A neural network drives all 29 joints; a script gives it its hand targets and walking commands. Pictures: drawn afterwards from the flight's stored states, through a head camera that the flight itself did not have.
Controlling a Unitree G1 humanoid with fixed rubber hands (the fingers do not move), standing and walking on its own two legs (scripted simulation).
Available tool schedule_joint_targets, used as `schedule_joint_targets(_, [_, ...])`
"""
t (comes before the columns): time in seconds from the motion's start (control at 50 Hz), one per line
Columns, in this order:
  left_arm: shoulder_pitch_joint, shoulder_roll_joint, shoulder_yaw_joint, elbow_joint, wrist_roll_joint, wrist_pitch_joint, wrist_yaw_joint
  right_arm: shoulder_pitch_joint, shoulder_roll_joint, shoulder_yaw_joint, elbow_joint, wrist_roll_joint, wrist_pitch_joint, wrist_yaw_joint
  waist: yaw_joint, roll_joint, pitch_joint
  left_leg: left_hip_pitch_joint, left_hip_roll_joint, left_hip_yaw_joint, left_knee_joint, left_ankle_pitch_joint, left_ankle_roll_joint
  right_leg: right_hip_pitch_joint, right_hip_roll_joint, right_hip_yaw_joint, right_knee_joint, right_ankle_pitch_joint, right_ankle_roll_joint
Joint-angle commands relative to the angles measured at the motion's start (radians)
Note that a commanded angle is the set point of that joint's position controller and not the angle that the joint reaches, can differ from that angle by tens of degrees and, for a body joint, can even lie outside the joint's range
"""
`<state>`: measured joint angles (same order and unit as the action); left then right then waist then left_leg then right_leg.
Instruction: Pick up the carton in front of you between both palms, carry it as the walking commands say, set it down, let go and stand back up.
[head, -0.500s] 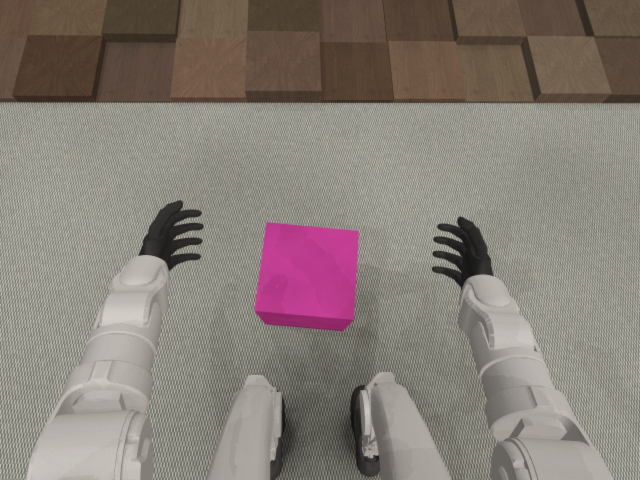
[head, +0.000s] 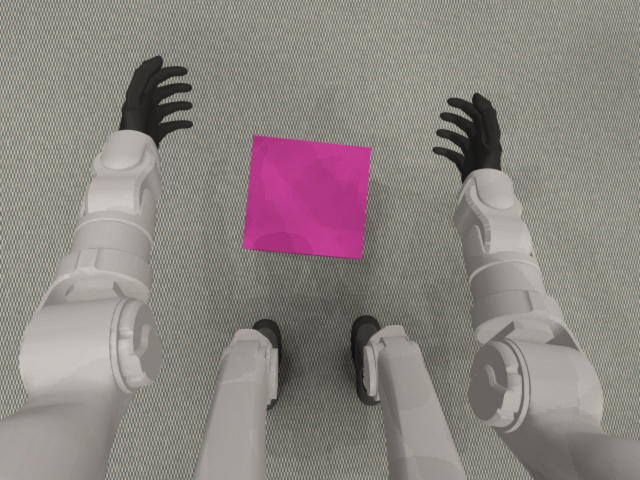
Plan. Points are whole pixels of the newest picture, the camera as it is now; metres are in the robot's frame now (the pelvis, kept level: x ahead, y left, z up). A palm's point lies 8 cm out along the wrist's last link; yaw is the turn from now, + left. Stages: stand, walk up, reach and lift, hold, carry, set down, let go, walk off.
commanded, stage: reach and lift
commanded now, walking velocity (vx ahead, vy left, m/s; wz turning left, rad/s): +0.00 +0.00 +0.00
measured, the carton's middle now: (305, 206) +0.46 +0.02 -0.49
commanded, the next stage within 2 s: none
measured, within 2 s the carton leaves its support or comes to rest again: leaves its support in 1.48 s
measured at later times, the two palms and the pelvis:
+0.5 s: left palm (201, 187) +0.48 +0.20 -0.36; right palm (416, 204) +0.45 -0.18 -0.36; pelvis -0.06 -0.01 -0.21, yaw -1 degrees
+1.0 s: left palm (213, 191) +0.48 +0.19 -0.42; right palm (400, 199) +0.47 -0.16 -0.41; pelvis -0.05 -0.01 -0.25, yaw -1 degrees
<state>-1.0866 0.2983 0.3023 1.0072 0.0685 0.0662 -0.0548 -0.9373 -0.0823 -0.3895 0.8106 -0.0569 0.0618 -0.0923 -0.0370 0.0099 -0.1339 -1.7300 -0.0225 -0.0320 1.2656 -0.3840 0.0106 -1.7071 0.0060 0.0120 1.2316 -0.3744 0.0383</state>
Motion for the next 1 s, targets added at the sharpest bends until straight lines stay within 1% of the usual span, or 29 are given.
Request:
schedule_joint_targets(0.0, [-0.13,0.07,0.0,-0.066,-0.006,-0.031,0.011,-0.104,-0.069,0.002,-0.051,0.002,-0.035,0.0,0.003,0.068,-0.815,0.502,-0.033,-0.009,0.056,0.473,-0.037,0.201,0.074,-0.064,0.073,0.322,0.028])
schedule_joint_targets(0.06, [-0.144,0.095,-0.023,-0.085,-0.038,-0.044,0.028,-0.113,-0.087,0.029,-0.05,0.031,-0.046,-0.01,0.007,0.058,-0.861,0.407,-0.034,-0.003,0.16,0.477,-0.038,0.162,0.076,-0.063,0.178,0.345,0.034])
schedule_joint_targets(0.14, [-0.202,0.15,-0.074,-0.136,-0.099,-0.053,0.053,-0.162,-0.125,0.096,-0.094,0.103,-0.05,-0.033,0.014,0.058,-0.987,0.363,-0.031,0.014,0.294,0.461,-0.043,0.167,0.075,-0.066,0.314,0.359,0.043])
schedule_joint_targets(0.18, [-0.238,0.179,-0.102,-0.153,-0.133,-0.05,0.063,-0.2,-0.145,0.129,-0.118,0.14,-0.045,-0.047,0.017,0.06,-1.036,0.344,-0.029,0.027,0.351,0.42,-0.044,0.177,0.073,-0.069,0.376,0.34,0.045])
schedule_joint_targets(0.24, [-0.298,0.213,-0.14,-0.15,-0.18,-0.04,0.073,-0.265,-0.17,0.164,-0.126,0.183,-0.03,-0.066,0.021,0.061,-1.044,0.296,-0.023,0.043,0.42,0.317,-0.042,0.163,0.068,-0.077,0.451,0.264,0.043])
schedule_joint_targets(0.32, [-0.391,0.249,-0.174,-0.125,-0.224,-0.023,0.083,-0.363,-0.197,0.188,-0.104,0.219,-0.007,-0.083,0.018,0.065,-1.008,0.229,-0.01,0.054,0.491,0.156,-0.041,0.132,0.057,-0.091,0.528,0.132,0.036])
schedule_joint_targets(0.4, [-0.459,0.266,-0.195,-0.041,-0.245,-0.012,0.091,-0.441,-0.219,0.194,-0.021,0.235,0.006,-0.092,0.011,0.062,-0.892,0.134,0.004,0.051,0.543,0.01,-0.037,0.078,0.044,-0.092,0.59,0.015,0.029])
schedule_joint_targets(0.44, [-0.489,0.269,-0.208,0.009,-0.252,-0.015,0.092,-0.478,-0.23,0.196,0.03,0.238,0.004,-0.091,0.008,0.057,-0.822,0.083,0.012,0.044,0.567,-0.039,-0.034,0.048,0.037,-0.088,0.618,-0.023,0.027])
schedule_joint_targets(0.48, [-0.518,0.273,-0.223,0.053,-0.259,-0.023,0.092,-0.514,-0.24,0.2,0.076,0.243,-0.004,-0.087,0.006,0.051,-0.765,0.044,0.02,0.034,0.593,-0.062,-0.031,0.024,0.031,-0.082,0.648,-0.039,0.026])
schedule_joint_targets(0.56, [-0.57,0.284,-0.255,0.113,-0.276,-0.046,0.094,-0.573,-0.259,0.216,0.151,0.262,-0.032,-0.078,0.007,0.046,-0.703,0.013,0.032,0.018,0.65,-0.043,-0.028,-0.008,0.024,-0.072,0.707,-0.018,0.026])
schedule_joint_targets(0.62, [-0.604,0.293,-0.277,0.113,-0.292,-0.065,0.099,-0.6,-0.268,0.233,0.167,0.286,-0.053,-0.075,0.009,0.051,-0.735,0.044,0.035,0.01,0.694,0.021,-0.029,-0.002,0.026,-0.069,0.75,0.039,0.027])
schedule_joint_targets(0.64, [-0.61,0.296,-0.283,0.103,-0.296,-0.072,0.103,-0.595,-0.255,0.248,0.164,0.306,-0.06,-0.075,0.018,0.052,-0.762,0.065,0.035,0.011,0.705,0.045,-0.03,0.015,0.029,-0.069,0.761,0.065,0.029])
schedule_joint_targets(0.68, [-0.624,0.296,-0.288,0.082,-0.301,-0.083,0.111,-0.605,-0.232,0.292,0.188,0.347,-0.067,-0.067,0.057,0.056,-0.789,0.082,0.034,0.017,0.722,0.093,-0.027,0.018,0.032,-0.061,0.784,0.097,0.029])
schedule_joint_targets(0.7, [-0.622,0.298,-0.284,0.077,-0.298,-0.086,0.113,-0.613,-0.225,0.302,0.189,0.355,-0.068,-0.066,0.065,0.048,-0.786,0.094,0.035,0.013,0.726,0.105,-0.025,-0.003,0.037,-0.064,0.79,0.101,0.03])
schedule_joint_targets(0.74, [-0.615,0.296,-0.276,0.065,-0.287,-0.089,0.119,-0.616,-0.217,0.315,0.185,0.366,-0.069,-0.062,0.085,0.059,-0.783,0.131,0.035,0.012,0.74,0.149,-0.026,-0.037,0.047,-0.064,0.802,0.12,0.031])
schedule_joint_targets(0.78, [-0.591,0.287,-0.271,0.052,-0.283,-0.089,0.126,-0.595,-0.226,0.314,0.18,0.368,-0.073,-0.063,0.091,0.066,-0.811,0.17,0.031,0.014,0.752,0.195,-0.029,-0.034,0.054,-0.067,0.813,0.148,0.033])
schedule_joint_targets(0.8, [-0.576,0.276,-0.273,0.046,-0.283,-0.088,0.128,-0.576,-0.23,0.311,0.18,0.366,-0.075,-0.067,0.087,0.069,-0.831,0.19,0.028,0.015,0.757,0.214,-0.031,-0.029,0.056,-0.071,0.815,0.16,0.033])
schedule_joint_targets(0.84, [-0.542,0.244,-0.285,0.04,-0.291,-0.084,0.128,-0.521,-0.235,0.296,0.192,0.352,-0.079,-0.075,0.06,0.076,-0.853,0.212,0.02,0.016,0.758,0.232,-0.035,-0.033,0.06,-0.082,0.811,0.17,0.033])
schedule_joint_targets(0.88, [-0.51,0.211,-0.297,0.061,-0.297,-0.08,0.123,-0.485,-0.235,0.277,0.219,0.331,-0.08,-0.079,0.033,0.074,-0.793,0.172,0.015,0.012,0.752,0.214,-0.036,-0.076,0.06,-0.087,0.801,0.15,0.031])
schedule_joint_targets(0.9, [-0.501,0.199,-0.3,0.074,-0.298,-0.079,0.12,-0.483,-0.233,0.267,0.231,0.319,-0.08,-0.079,0.025,0.07,-0.747,0.137,0.014,0.009,0.747,0.196,-0.036,-0.102,0.059,-0.087,0.796,0.134,0.029])
schedule_joint_targets(0.94, [-0.504,0.187,-0.301,0.086,-0.295,-0.079,0.116,-0.498,-0.23,0.251,0.238,0.3,-0.083,-0.077,0.018,0.066,-0.68,0.078,0.014,0.004,0.738,0.163,-0.036,-0.137,0.055,-0.085,0.791,0.11,0.027])
schedule_joint_targets(0.98, [-0.517,0.188,-0.299,0.091,-0.291,-0.081,0.116,-0.522,-0.227,0.245,0.23,0.29,-0.088,-0.074,0.021,0.064,-0.653,0.044,0.015,0.001,0.732,0.141,-0.035,-0.141,0.054,-0.081,0.79,0.1,0.026])
